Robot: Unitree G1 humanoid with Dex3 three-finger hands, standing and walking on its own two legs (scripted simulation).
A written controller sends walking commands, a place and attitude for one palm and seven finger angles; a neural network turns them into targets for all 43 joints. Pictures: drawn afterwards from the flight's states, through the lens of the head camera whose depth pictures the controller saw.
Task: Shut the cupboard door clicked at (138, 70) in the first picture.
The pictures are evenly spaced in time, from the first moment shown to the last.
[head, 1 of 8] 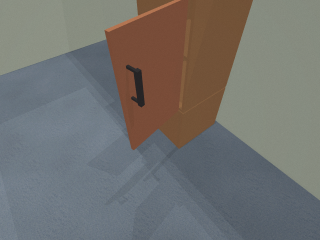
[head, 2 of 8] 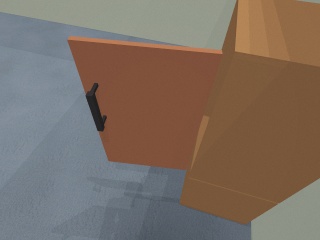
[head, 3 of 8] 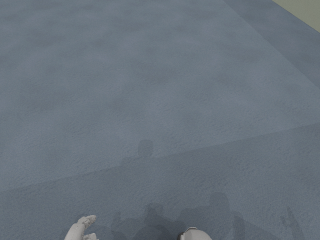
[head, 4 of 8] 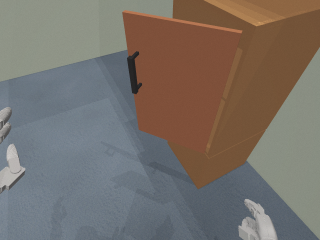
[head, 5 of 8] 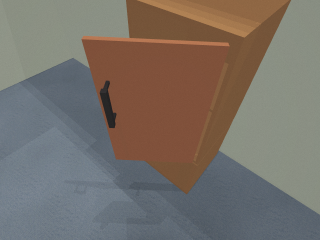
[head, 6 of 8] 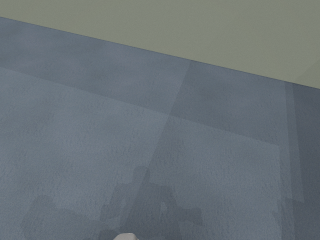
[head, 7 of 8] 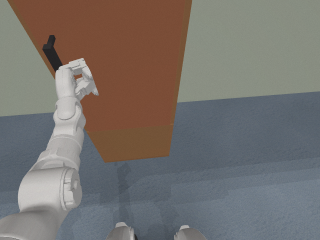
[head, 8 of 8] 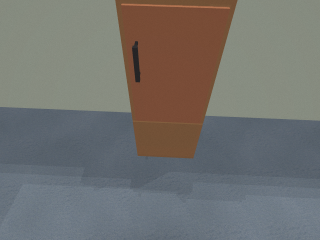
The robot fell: no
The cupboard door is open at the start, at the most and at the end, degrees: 100 100 0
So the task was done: yes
